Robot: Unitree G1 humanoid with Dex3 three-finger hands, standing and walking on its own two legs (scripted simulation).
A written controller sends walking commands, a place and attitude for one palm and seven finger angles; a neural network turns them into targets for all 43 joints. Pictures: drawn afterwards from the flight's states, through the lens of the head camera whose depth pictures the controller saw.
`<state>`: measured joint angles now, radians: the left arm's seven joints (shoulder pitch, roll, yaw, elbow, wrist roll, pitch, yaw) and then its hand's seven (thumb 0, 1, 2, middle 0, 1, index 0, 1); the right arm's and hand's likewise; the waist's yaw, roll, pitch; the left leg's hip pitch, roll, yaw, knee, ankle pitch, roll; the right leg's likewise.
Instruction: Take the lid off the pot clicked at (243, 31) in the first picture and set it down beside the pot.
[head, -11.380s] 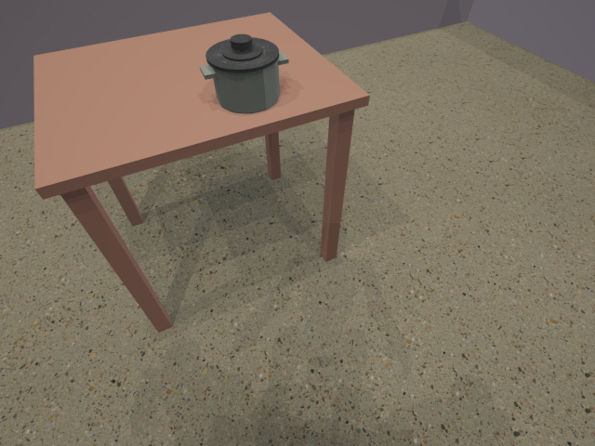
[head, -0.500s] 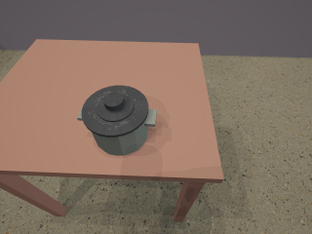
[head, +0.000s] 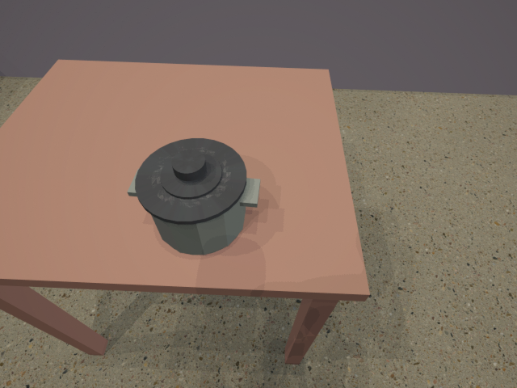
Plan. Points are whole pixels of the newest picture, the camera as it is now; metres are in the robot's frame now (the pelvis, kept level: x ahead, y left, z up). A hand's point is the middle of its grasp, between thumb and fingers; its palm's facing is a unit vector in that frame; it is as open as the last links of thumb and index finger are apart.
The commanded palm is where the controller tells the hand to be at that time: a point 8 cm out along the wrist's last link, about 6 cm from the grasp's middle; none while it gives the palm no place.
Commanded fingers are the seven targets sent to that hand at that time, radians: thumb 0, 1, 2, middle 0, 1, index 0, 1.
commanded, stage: shuffle to correct the standing spot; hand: left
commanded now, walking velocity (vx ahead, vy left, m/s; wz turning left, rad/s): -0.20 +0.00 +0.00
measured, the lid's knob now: (189, 165) +0.40 +0.14 +0.12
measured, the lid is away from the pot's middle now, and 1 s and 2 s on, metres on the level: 0.00 0.00 0.00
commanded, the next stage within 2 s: come to a stop and stand still in 0.08 s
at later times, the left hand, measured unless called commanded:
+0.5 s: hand out of the picture -0.02 +0.19 -0.18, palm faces +0.01 -0.98 -0.18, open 7.4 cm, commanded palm none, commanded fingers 0.00 0.90 0.90 -0.20 -0.30 -0.20 -0.30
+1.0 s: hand out of the picture -0.02 +0.16 -0.18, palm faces +0.04 -0.99 -0.15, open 7.3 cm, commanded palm none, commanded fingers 0.00 0.90 0.90 -0.20 -0.30 -0.20 -0.30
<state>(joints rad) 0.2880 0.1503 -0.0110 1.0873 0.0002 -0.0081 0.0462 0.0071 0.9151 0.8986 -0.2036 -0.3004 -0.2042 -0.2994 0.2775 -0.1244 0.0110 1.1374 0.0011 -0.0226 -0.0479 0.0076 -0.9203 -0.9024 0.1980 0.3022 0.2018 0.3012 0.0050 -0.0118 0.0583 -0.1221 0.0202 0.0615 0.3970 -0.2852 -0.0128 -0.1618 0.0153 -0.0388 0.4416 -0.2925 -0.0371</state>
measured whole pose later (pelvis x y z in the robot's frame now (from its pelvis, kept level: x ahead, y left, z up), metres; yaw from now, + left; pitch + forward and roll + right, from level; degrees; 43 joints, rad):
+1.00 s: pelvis +0.00 +0.01 +0.00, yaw +1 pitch +1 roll +0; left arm 0.32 0.11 -0.02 1.12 0.00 -0.01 0.05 0.02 0.92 0.90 -0.20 -0.30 -0.20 -0.30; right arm 0.30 -0.10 0.01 1.16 0.00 -0.04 -0.05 0.02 -0.92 -0.90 0.20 0.30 0.20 0.30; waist 0.00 -0.02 0.05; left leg -0.13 0.01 0.05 0.43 -0.31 0.01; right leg -0.15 0.00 -0.05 0.45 -0.30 -0.02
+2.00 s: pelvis -0.03 +0.06 +0.00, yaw +1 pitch -1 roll -1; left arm 0.31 0.17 -0.01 1.06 0.01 0.01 0.04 0.00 0.90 0.90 -0.20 -0.30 -0.20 -0.30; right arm 0.27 -0.15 0.01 1.09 -0.01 -0.02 -0.03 0.00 -0.91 -0.90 0.20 0.30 0.20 0.30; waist 0.01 -0.02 0.06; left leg -0.18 -0.05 0.06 0.49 -0.29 0.07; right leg -0.19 -0.06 -0.04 0.47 -0.27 0.04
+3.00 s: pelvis -0.02 +0.00 +0.00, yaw +3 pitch +0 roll +0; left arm 0.66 0.25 0.15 -0.18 -0.03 -0.03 0.08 0.01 0.89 0.90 -1.27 -1.47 -1.27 -1.46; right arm 0.17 -0.20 0.00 0.63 0.00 -0.07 -0.04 0.01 -0.90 -0.90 0.20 0.30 0.20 0.30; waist 0.06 0.05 0.03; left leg -0.14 0.01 0.00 0.42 -0.27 0.00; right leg -0.13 0.01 -0.09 0.38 -0.25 -0.03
